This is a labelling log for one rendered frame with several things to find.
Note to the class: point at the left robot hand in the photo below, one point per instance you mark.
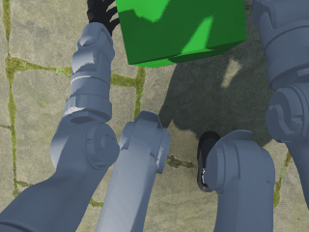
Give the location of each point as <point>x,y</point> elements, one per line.
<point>97,12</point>

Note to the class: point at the robot left thigh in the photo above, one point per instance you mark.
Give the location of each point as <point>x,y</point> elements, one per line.
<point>129,190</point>

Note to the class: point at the left robot shin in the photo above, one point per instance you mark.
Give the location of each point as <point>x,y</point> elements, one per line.
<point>130,126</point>

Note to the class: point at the robot left forearm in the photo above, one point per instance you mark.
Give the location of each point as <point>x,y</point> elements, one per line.
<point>90,79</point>

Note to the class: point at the right robot upper arm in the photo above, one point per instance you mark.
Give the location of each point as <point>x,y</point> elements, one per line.
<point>287,121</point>

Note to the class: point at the carton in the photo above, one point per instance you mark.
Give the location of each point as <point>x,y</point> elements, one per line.
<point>159,33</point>

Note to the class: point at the robot right forearm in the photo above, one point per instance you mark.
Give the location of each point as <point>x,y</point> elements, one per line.
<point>284,32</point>

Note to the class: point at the left robot upper arm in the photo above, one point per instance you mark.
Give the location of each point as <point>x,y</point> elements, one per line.
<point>81,155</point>

